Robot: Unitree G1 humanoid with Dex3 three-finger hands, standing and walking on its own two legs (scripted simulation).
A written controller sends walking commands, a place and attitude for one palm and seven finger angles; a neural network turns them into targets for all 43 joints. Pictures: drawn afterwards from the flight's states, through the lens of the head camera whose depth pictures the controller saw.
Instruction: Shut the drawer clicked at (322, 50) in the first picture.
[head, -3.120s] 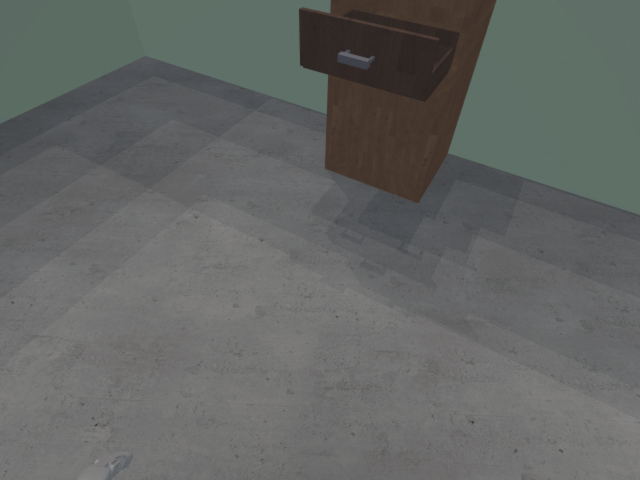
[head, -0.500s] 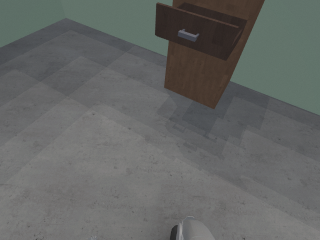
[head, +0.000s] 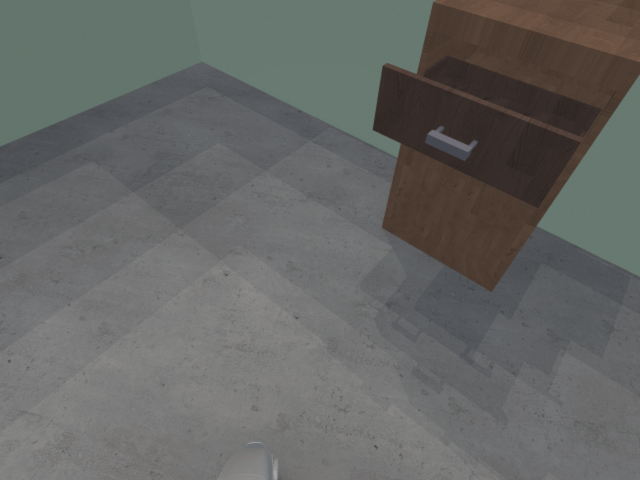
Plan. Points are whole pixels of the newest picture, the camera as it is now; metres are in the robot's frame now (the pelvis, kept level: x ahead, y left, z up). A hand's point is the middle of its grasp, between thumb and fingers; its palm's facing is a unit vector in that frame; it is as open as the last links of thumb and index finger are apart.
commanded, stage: walk to a spot facing it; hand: left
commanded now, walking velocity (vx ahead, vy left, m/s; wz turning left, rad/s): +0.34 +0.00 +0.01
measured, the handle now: (452, 140) +0.84 -0.22 -0.05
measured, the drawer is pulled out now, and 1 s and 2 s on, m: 0.26 0.26 0.26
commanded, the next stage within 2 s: turn to face it in 0.20 s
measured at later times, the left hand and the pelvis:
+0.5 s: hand (207, 386) +0.27 +0.21 -0.16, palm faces -0.11 -0.98 -0.18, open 7.4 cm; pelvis +0.17 +0.04 +0.00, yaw -10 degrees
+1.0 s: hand (256, 337) +0.36 +0.15 -0.16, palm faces -0.35 -0.91 -0.21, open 7.4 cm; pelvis +0.21 +0.01 +0.00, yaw -25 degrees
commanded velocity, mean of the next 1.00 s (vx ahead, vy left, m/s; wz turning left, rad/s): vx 0.06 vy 0.00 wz -0.45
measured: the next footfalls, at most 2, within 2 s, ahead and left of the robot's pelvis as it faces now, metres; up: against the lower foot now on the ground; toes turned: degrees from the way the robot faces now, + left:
left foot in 0.08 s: +0.19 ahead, +0.13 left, +0.00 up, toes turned +8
right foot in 0.62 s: +0.27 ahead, -0.11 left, +0.00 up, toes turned -23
